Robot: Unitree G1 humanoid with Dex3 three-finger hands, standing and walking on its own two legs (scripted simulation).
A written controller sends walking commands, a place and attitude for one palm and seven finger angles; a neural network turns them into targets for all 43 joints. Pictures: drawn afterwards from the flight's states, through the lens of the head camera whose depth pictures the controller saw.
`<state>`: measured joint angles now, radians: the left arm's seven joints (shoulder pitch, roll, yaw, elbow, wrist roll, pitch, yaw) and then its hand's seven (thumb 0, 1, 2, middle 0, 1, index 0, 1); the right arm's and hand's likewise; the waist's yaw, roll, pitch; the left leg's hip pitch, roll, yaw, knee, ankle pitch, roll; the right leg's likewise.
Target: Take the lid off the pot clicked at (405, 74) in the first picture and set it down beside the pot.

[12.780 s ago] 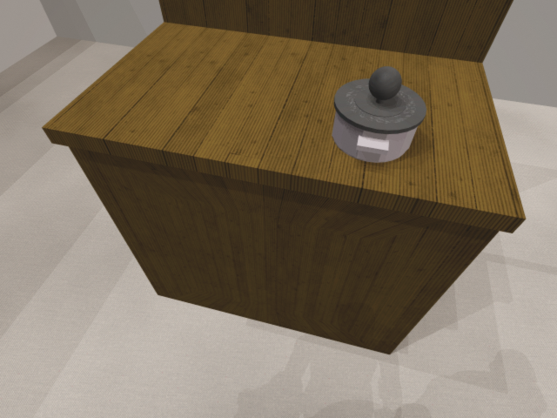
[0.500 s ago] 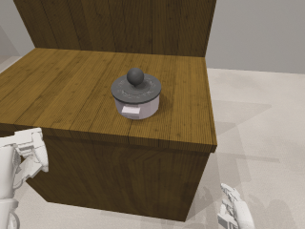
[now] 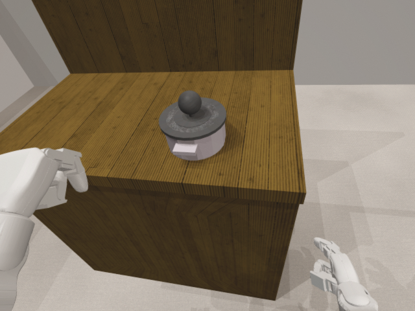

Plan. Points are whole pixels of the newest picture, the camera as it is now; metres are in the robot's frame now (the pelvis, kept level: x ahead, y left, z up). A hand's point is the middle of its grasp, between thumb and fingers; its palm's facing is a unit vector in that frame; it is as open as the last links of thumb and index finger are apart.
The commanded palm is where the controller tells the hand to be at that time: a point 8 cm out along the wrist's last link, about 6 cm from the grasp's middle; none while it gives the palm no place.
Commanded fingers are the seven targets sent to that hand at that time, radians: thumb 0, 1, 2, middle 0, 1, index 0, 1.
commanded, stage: reach forward and open the fingers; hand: left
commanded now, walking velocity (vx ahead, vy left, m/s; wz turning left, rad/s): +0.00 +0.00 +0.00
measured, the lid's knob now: (189, 102) +0.51 +0.12 +0.17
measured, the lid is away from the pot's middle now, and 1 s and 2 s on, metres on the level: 0.00 0.00 0.00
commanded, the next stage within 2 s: move the open hand above the knob in 1.22 s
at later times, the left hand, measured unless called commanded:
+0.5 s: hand (66, 163) +0.25 +0.25 +0.22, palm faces +0.06 -0.03 -1.00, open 8.7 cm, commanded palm +0.22 +0.25 +0.29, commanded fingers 0.00 -0.44 1.74 -0.93 -0.08 -0.93 -0.08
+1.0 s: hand (82, 131) +0.29 +0.24 +0.25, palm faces +0.05 -0.01 -1.00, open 10.0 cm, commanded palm +0.25 +0.24 +0.31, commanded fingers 0.00 -0.43 1.74 -0.90 -0.08 -0.90 -0.08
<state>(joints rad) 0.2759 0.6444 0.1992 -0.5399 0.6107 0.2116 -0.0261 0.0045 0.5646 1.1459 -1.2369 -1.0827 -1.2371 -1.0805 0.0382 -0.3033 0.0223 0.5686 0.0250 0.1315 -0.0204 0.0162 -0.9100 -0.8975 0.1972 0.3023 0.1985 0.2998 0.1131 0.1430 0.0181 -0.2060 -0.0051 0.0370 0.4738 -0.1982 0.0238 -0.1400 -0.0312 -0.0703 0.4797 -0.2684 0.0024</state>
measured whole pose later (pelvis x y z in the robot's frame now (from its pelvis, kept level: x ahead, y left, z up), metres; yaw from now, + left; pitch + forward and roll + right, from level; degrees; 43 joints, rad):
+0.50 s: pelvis -0.04 +0.00 +0.00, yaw +0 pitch -6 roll +0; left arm -0.19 0.73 0.07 -0.24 0.67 0.14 -0.36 0.00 -0.28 1.65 -1.00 -0.22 -1.00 -0.22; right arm 0.06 -0.29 0.05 0.62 0.04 0.09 -0.03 0.02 -0.91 -0.90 0.20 0.30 0.20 0.30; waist 0.10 0.14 0.06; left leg -0.19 -0.01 0.04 0.39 -0.10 0.03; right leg -0.14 -0.04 -0.07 0.43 -0.19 0.00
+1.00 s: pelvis -0.03 +0.00 +0.00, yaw +0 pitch -4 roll +0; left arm -0.43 0.73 0.01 -0.09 0.71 0.16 -0.45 0.00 -0.43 1.74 -0.92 -0.08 -0.92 -0.08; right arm 0.06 -0.30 0.05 0.60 0.04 0.08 -0.01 0.02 -0.91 -0.90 0.20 0.30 0.20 0.30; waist 0.08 0.14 0.04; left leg -0.21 -0.02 0.05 0.39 -0.11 0.03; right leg -0.17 -0.04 -0.06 0.46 -0.20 0.00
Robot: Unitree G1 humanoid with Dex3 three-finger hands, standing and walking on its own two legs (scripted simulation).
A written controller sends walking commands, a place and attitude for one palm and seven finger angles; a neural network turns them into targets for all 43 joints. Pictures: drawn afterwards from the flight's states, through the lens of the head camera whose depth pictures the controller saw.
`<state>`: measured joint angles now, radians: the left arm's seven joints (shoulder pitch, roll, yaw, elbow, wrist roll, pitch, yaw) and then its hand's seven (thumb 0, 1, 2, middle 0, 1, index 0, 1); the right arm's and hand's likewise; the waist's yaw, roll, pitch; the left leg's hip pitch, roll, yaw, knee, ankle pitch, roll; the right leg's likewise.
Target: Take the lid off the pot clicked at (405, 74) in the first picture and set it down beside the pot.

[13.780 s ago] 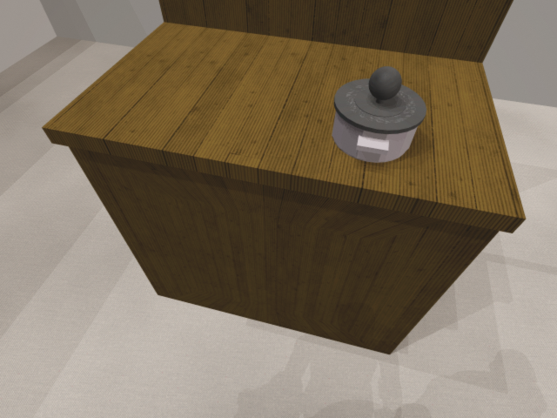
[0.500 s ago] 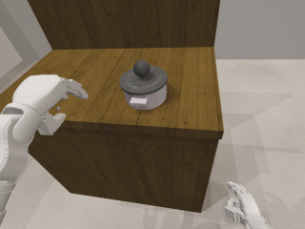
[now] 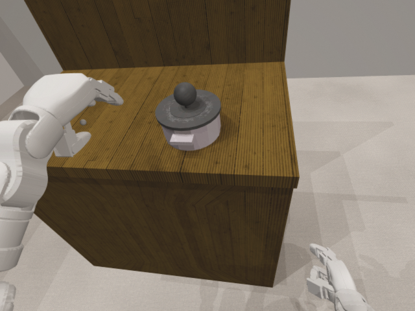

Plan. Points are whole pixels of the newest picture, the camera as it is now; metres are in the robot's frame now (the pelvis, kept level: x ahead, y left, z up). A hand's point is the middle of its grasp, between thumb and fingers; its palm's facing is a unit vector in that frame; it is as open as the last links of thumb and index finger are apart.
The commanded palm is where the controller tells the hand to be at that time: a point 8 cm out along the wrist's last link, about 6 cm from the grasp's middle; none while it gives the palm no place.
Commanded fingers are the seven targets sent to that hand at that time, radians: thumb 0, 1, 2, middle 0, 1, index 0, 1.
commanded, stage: reach forward and open the fingers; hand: left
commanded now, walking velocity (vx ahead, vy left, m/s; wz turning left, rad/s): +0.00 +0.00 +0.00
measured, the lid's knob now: (185, 94) +0.54 +0.12 +0.16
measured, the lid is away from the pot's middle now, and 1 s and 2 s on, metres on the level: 0.00 0.00 0.00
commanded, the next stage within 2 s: move the open hand above the knob in 0.22 s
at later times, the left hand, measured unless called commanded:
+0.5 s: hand (99, 117) +0.35 +0.22 +0.24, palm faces +0.00 -0.04 -1.00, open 10.0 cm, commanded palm +0.31 +0.23 +0.31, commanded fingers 0.00 -0.43 1.74 -0.88 -0.08 -0.88 -0.08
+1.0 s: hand (128, 100) +0.41 +0.19 +0.24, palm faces -0.04 -0.07 -1.00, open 10.1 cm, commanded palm +0.38 +0.20 +0.31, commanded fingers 0.00 -0.43 1.74 -0.88 -0.08 -0.88 -0.08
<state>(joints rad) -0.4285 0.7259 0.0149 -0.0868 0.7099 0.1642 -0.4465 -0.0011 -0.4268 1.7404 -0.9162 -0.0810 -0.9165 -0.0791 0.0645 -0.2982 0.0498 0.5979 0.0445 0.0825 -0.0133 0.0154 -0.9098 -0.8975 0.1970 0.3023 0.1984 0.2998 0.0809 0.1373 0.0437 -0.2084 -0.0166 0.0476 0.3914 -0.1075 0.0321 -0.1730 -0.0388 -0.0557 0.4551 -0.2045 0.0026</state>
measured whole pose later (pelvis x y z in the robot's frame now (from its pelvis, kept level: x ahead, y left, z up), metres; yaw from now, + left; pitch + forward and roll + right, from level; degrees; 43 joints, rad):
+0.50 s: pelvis +0.02 +0.00 +0.00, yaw +1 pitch -3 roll +0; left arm -0.50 0.70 -0.06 -0.12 0.70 0.21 -0.48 0.00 -0.42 1.74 -0.90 -0.08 -0.90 -0.08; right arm 0.03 -0.29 0.06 0.61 0.05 0.11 -0.01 0.01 -0.91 -0.90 0.20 0.30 0.20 0.30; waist 0.10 0.13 0.05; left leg -0.21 -0.03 0.03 0.41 -0.13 0.03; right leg -0.17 -0.05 -0.07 0.45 -0.23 0.01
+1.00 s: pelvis +0.03 +0.00 +0.00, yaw +1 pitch -1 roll +1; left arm -0.69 0.62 -0.16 0.07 0.75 0.29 -0.48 0.00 -0.42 1.74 -0.89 -0.08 -0.89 -0.08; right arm 0.05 -0.30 0.06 0.62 0.06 0.15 0.00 0.01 -0.91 -0.90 0.20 0.30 0.20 0.30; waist 0.06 0.12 0.03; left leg -0.24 -0.03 0.04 0.40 -0.15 0.03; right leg -0.20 -0.05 -0.06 0.46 -0.25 0.01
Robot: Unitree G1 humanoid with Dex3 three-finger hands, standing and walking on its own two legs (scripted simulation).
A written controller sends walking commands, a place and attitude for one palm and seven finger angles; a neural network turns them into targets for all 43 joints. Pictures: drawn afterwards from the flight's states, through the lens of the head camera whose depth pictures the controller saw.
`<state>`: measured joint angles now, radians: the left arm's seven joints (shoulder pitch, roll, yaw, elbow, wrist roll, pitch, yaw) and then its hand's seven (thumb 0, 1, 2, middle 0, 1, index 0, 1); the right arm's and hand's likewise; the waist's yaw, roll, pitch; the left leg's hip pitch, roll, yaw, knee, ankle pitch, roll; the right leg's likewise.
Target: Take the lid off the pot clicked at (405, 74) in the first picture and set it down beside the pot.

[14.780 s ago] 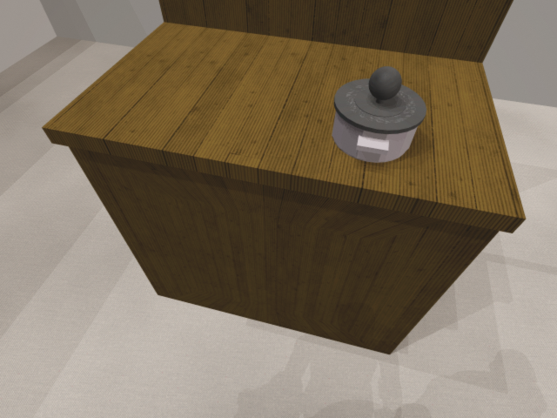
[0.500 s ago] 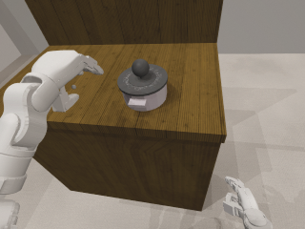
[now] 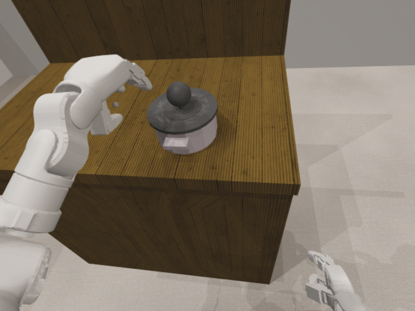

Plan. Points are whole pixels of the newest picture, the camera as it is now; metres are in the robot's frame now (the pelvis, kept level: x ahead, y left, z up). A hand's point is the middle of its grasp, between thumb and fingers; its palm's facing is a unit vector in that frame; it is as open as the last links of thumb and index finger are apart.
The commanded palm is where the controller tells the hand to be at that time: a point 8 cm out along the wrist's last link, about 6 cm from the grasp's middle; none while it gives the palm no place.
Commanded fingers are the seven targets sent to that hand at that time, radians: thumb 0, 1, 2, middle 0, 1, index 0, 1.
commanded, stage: move the open hand above the knob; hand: left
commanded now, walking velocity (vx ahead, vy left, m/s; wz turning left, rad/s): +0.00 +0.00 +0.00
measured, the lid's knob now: (178, 94) +0.51 +0.12 +0.16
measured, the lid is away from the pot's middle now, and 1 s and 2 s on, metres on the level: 0.00 0.00 0.00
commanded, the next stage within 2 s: lower the open fingers around the knob in 1.86 s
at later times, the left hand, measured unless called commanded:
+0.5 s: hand (148, 78) +0.45 +0.15 +0.24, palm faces -0.10 -0.05 -0.99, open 10.0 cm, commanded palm +0.42 +0.16 +0.31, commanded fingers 0.00 -0.43 1.74 -0.88 -0.08 -0.88 -0.08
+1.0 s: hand (174, 69) +0.48 +0.11 +0.24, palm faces -0.17 -0.05 -0.99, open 10.1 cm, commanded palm +0.46 +0.12 +0.31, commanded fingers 0.00 -0.43 1.74 -0.88 -0.08 -0.88 -0.08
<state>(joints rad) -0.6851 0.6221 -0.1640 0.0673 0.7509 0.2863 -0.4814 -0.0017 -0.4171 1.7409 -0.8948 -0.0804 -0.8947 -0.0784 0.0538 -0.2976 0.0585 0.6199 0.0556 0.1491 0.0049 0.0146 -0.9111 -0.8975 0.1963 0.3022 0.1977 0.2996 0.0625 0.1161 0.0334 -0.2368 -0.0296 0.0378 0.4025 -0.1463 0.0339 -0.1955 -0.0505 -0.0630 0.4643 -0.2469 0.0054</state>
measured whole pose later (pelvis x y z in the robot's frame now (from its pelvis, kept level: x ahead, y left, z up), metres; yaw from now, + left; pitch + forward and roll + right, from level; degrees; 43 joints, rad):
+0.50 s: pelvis +0.02 -0.01 +0.00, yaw +0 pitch +1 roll +1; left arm -0.94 0.54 -0.26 0.34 0.80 0.33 -0.50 0.00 -0.42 1.74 -0.90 -0.08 -0.90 -0.08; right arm 0.06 -0.29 0.06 0.64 0.06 0.17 0.01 0.01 -0.91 -0.90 0.20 0.30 0.20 0.30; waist 0.02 0.10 0.01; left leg -0.25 -0.03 0.04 0.40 -0.17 0.03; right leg -0.22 -0.05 -0.06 0.47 -0.27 0.00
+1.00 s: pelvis +0.03 +0.00 +0.00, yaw +0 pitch +3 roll +1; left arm -1.11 0.44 -0.34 0.53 0.83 0.37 -0.52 0.00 -0.41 1.74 -0.89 -0.08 -0.89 -0.08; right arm 0.09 -0.29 0.04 0.66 0.06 0.20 0.03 0.01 -0.91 -0.90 0.20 0.30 0.20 0.30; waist -0.01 0.09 -0.02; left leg -0.28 -0.03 0.04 0.40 -0.18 0.03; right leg -0.24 -0.05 -0.06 0.47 -0.29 0.00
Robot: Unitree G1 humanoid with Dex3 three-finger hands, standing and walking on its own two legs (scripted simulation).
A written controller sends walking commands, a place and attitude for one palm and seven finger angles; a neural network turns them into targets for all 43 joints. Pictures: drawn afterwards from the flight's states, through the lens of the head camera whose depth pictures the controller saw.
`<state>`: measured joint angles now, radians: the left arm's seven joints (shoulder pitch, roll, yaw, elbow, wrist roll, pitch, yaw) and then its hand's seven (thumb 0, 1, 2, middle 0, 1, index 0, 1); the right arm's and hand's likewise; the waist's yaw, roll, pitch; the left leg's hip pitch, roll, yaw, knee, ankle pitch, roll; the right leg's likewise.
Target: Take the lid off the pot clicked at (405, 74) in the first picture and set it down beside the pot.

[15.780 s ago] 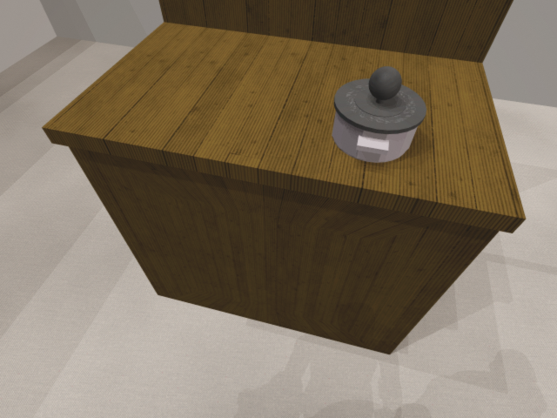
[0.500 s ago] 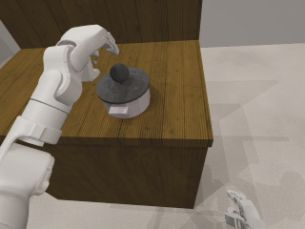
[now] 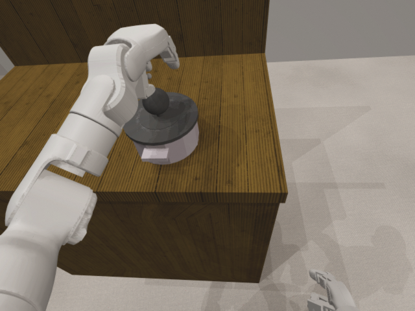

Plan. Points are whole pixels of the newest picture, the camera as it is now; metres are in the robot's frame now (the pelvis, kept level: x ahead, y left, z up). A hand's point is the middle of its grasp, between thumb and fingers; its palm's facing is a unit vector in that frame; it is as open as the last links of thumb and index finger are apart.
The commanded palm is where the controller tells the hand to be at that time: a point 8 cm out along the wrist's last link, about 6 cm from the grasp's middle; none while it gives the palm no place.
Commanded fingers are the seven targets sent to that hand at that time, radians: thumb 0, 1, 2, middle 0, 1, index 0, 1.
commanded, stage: move the open hand above the knob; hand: left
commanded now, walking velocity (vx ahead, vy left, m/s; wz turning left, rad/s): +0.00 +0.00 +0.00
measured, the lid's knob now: (155, 101) +0.48 +0.12 +0.16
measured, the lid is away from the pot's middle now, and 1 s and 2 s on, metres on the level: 0.00 0.00 0.00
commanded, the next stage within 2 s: lower the open fingers around the knob in 0.86 s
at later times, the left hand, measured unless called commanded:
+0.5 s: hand (133, 74) +0.45 +0.13 +0.25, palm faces -0.17 -0.07 -0.98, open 10.1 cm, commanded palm +0.42 +0.14 +0.31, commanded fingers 0.00 -0.43 1.74 -0.88 -0.08 -0.88 -0.08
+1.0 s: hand (145, 76) +0.45 +0.11 +0.24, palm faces -0.17 -0.05 -0.98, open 10.1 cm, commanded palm +0.42 +0.13 +0.31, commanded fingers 0.00 -0.43 1.74 -0.88 -0.08 -0.88 -0.08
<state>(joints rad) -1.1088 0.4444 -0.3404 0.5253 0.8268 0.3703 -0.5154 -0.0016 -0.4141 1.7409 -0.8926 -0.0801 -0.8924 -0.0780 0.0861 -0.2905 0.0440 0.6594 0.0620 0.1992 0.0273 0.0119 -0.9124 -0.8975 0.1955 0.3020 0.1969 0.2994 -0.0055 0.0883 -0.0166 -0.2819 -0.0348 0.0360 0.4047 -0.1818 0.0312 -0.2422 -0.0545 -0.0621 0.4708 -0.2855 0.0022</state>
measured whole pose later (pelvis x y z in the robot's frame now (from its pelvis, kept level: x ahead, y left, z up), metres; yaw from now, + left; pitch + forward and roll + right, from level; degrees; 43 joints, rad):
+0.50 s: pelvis +0.00 +0.00 +0.00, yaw +0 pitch +3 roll +1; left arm -1.11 0.49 -0.30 0.58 0.83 0.36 -0.52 0.00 -0.41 1.74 -0.89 -0.08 -0.89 -0.08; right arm 0.10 -0.29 0.04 0.65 0.07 0.20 0.02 0.01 -0.91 -0.90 0.20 0.30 0.20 0.30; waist -0.01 0.08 -0.02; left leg -0.28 -0.03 0.04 0.41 -0.18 0.03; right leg -0.24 -0.05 -0.06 0.47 -0.28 0.00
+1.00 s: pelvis +0.00 +0.01 +0.00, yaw +0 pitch +3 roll +1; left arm -1.12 0.44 -0.34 0.56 0.82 0.35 -0.52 0.00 -0.41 1.74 -0.89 -0.08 -0.89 -0.08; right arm 0.09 -0.28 0.05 0.66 0.07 0.20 0.02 0.01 -0.91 -0.90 0.20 0.30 0.20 0.30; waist 0.00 0.09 -0.02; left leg -0.28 -0.04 0.04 0.40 -0.18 0.04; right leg -0.24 -0.06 -0.05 0.47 -0.28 0.01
